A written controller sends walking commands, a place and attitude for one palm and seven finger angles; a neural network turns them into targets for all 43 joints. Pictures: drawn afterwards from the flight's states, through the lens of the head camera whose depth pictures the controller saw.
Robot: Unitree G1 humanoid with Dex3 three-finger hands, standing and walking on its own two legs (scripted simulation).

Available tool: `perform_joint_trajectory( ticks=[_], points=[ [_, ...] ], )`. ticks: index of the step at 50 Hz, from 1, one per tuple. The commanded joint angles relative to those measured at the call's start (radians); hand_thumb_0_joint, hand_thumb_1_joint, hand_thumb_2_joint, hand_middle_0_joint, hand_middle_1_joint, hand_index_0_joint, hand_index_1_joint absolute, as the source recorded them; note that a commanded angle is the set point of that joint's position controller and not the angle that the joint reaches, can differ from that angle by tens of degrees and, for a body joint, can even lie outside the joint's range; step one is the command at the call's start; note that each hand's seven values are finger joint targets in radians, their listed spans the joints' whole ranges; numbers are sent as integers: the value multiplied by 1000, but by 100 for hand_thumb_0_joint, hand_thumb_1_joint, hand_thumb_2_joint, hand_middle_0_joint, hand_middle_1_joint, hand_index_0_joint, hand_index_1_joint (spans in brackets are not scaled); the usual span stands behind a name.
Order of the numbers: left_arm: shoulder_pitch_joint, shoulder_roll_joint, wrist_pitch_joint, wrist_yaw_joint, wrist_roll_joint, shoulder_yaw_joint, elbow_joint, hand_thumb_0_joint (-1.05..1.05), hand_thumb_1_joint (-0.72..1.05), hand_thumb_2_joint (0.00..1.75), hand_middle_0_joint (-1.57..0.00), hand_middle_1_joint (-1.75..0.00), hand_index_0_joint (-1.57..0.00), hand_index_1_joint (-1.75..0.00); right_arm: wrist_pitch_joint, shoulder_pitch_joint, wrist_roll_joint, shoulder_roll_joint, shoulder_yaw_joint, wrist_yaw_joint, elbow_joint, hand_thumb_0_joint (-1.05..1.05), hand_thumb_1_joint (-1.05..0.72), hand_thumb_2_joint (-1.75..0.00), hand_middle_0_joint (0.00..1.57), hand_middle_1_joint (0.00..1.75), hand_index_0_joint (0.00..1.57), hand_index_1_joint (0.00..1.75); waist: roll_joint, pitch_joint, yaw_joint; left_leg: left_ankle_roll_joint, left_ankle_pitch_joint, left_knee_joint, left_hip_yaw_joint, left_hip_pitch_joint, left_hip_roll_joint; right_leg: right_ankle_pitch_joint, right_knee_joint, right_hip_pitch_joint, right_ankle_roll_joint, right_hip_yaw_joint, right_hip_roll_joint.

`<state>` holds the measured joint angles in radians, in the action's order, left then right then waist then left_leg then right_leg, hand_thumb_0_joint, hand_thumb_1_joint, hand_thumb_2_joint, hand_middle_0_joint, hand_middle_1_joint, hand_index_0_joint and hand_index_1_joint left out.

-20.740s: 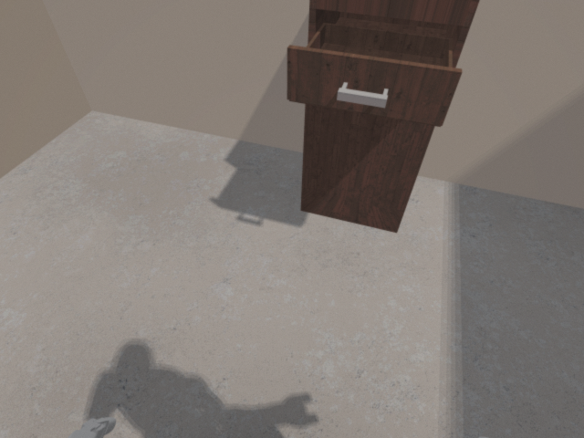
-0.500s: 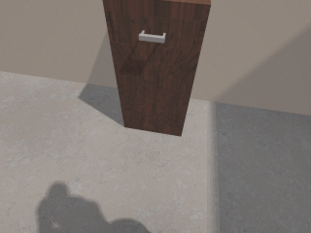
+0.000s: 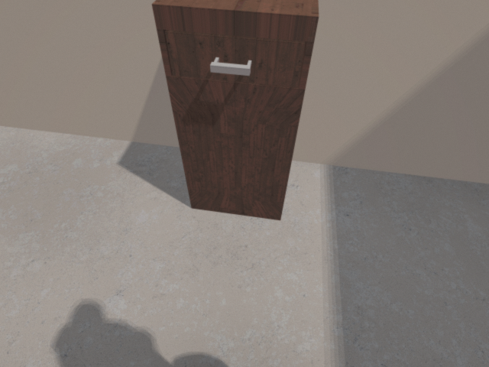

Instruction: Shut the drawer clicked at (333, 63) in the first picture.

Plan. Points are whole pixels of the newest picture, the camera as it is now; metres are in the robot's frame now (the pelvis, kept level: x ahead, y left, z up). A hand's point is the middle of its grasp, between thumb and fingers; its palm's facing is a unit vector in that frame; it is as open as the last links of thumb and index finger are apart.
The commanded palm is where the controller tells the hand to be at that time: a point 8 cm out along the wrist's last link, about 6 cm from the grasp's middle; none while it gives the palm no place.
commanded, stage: let the arm hang, fingers relaxed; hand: left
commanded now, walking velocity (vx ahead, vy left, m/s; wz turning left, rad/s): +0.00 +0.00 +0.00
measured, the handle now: (231, 65) +0.91 +0.09 +0.05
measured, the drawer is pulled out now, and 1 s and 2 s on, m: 0.00 0.00 0.00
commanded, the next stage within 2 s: look to check the result in 0.08 s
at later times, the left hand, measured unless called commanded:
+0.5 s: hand out of the picture -0.01 +0.15 -0.18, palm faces +0.06 -0.98 -0.17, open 7.4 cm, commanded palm none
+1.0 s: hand out of the picture +0.01 +0.14 -0.18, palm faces +0.05 -0.99 -0.16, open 7.4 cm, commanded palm none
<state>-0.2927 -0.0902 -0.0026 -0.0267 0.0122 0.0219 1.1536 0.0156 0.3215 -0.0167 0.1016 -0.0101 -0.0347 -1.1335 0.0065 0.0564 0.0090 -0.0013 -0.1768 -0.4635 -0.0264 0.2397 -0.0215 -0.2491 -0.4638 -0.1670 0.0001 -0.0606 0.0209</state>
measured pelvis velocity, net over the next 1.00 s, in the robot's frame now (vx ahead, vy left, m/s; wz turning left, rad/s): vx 0.02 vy -0.01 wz -0.01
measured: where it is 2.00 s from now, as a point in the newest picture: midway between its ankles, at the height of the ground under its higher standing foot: outside the picture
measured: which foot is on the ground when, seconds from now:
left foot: down 0.00-1.00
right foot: down 0.00-1.00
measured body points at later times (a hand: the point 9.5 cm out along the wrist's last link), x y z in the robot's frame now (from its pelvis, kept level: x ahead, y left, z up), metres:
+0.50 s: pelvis +0.01 -0.01 +0.00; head +0.02 -0.01 +0.45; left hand -0.01 +0.20 -0.16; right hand -0.01 -0.21 -0.16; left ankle +0.05 +0.12 -0.74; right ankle +0.00 -0.12 -0.74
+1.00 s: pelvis +0.02 -0.01 +0.00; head +0.04 -0.02 +0.45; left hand +0.01 +0.20 -0.16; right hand +0.00 -0.22 -0.16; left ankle +0.05 +0.12 -0.74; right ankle +0.00 -0.12 -0.74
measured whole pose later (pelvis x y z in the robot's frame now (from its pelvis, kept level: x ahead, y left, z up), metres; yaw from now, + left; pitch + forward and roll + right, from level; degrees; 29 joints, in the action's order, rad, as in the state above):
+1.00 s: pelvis +0.02 -0.01 +0.00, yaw +0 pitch -2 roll +0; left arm -0.28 -0.11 0.01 -0.03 0.01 0.03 1.16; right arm 0.01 0.28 -0.01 0.11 -0.01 -0.04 -1.15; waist 0.01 0.07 0.01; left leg 0.02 -0.20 -0.44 -0.02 0.21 -0.04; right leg -0.27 -0.43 -0.13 0.02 -0.06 0.00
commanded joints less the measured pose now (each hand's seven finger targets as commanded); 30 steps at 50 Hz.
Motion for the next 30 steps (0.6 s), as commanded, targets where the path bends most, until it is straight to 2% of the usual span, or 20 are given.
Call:
perform_joint_trajectory(
  ticks=[1,8,12,19,22,25,30],
  points=[
    [-89,-95,10,-12,0,18,-13,0,90,90,-20,-30,-20,-30,-7,72,-5,78,-19,-9,24,0,-90,-90,20,30,20,30,20,73,1,-27,-93,112,91,17,-58,-90,130,-107,41,85,64],
    [-90,-94,13,-14,0,19,-15,0,90,90,-20,-30,-20,-30,-9,75,-2,80,-21,-10,24,0,-90,-90,20,30,20,30,13,58,-1,-26,-46,98,89,-4,-63,-56,127,-99,41,84,63],
    [-84,-91,13,-14,0,19,-15,0,90,90,-20,-30,-20,-30,-7,75,-5,77,-22,-10,23,0,-90,-90,20,30,20,30,10,65,3,-25,-60,99,84,-4,-63,-69,132,-108,41,87,65],
    [-82,-101,17,-14,-1,19,-15,0,90,90,-20,-30,-20,-30,-11,72,-2,78,-21,-9,18,0,-90,-90,20,30,20,30,-16,38,3,-24,16,81,78,-27,-66,-26,130,-86,41,85,71],
    [-83,-97,18,-14,-2,18,-13,0,90,90,-20,-30,-20,-30,-12,63,-2,79,-20,-11,14,0,-90,-90,20,30,20,30,2,37,3,-22,32,79,76,-40,-68,-8,131,-85,40,89,70],
    [-78,-101,17,-15,-2,16,-13,0,90,90,-20,-30,-20,-30,-10,57,-2,80,-19,-10,11,0,-90,-90,20,30,20,30,8,58,4,-20,24,84,73,-30,-70,-14,136,-90,38,86,70],
    [-78,-99,18,-14,-2,16,-11,0,90,90,-20,-30,-20,-30,-13,49,-2,85,-19,-11,11,0,-90,-90,20,30,20,30,4,49,3,-20,43,84,74,-44,-71,7,136,-81,37,85,70]
  ],
)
